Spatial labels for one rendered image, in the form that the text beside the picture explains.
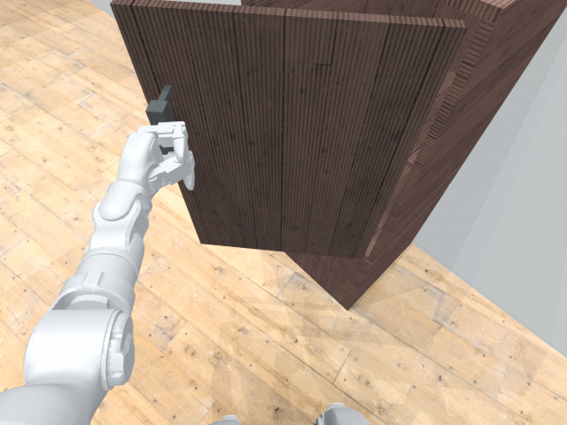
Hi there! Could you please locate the robot left hand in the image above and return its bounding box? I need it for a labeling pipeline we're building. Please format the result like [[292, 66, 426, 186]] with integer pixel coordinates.
[[117, 121, 195, 199]]

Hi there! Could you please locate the robot left forearm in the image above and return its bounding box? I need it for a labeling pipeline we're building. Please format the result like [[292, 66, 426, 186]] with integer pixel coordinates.
[[23, 181, 152, 383]]

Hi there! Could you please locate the handle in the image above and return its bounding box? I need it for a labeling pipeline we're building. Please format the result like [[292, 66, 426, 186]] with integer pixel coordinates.
[[145, 85, 189, 155]]

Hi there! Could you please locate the cupboard door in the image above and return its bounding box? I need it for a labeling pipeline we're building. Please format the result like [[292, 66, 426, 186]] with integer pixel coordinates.
[[110, 0, 467, 259]]

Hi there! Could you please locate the left robot upper arm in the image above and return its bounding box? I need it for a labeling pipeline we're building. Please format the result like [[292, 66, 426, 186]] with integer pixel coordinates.
[[0, 308, 135, 425]]

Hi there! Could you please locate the robot right shin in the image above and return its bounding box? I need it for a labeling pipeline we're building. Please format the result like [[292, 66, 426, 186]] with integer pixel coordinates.
[[325, 403, 346, 412]]

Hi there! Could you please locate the robot left shin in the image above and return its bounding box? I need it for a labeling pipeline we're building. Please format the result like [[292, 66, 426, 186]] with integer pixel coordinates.
[[221, 415, 240, 422]]

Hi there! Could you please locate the robot shin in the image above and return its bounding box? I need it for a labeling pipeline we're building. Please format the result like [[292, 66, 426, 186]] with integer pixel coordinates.
[[221, 415, 240, 422], [325, 403, 346, 412]]

